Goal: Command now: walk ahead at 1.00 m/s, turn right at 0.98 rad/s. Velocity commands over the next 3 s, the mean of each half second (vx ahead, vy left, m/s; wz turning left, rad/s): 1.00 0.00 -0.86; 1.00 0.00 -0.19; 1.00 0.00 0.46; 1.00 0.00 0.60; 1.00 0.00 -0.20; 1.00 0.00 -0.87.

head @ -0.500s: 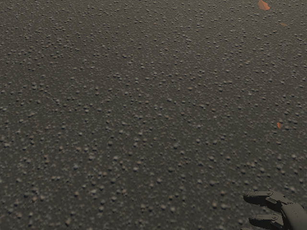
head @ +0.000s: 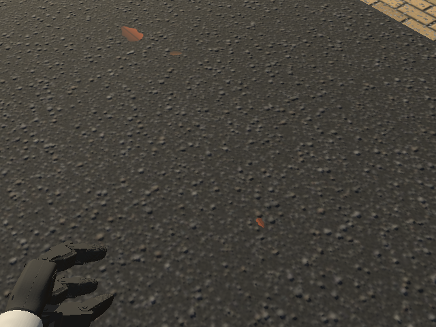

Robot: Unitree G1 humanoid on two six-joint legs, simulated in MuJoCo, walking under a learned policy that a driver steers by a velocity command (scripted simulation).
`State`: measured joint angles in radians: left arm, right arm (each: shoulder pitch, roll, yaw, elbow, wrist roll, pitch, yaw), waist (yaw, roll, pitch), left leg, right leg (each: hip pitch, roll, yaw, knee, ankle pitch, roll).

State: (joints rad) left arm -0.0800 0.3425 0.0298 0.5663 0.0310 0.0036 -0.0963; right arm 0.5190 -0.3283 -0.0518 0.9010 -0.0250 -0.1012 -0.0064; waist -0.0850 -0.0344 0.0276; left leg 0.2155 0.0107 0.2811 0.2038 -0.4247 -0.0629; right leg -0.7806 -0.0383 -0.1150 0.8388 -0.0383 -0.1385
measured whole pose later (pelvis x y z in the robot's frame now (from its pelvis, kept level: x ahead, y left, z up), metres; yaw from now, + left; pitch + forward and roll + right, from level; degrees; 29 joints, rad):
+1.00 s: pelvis +0.92 -0.24 +0.00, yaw -30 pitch +2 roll +0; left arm 0.07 0.27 0.00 0.71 0.05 -0.07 -0.02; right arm 0.46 -0.26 -0.02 0.92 0.00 -0.07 0.00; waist -0.05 0.01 0.04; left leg -0.10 0.00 -0.01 1.13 -0.36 0.06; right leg -0.50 0.07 -0.08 0.64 -0.19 -0.12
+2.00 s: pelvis +1.82 -0.59 +0.02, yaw +4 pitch +2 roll -2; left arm 0.43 0.30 0.05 0.86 0.03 -0.09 0.00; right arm 0.18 -0.33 -0.04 0.73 -0.04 -0.04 0.04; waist 0.04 0.05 -0.02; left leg -0.57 -0.02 -0.07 1.17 -0.28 0.08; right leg -0.16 0.03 -0.05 0.40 -0.27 -0.02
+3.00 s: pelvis +2.77 -0.65 +0.02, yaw -31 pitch +2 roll +0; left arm 0.45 0.32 0.09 0.85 0.00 -0.06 -0.02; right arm -0.03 -0.25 0.03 0.58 -0.03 -0.06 0.02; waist 0.12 0.00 0.03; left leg -0.70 0.13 -0.09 0.67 0.01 -0.06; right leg 0.03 0.19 0.21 0.31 -0.33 -0.16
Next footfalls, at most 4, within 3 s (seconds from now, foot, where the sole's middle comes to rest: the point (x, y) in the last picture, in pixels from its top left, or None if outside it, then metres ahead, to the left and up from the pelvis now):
0.08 right None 0.27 -0.04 -0.75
0.48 left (203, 248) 0.71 0.02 -0.75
0.94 right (299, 171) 1.00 -0.36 -0.75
1.38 left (297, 86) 1.47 -0.45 -0.75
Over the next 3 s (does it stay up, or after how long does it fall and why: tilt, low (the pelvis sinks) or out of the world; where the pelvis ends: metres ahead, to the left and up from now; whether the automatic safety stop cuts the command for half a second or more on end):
stays up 2.77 -0.65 0.02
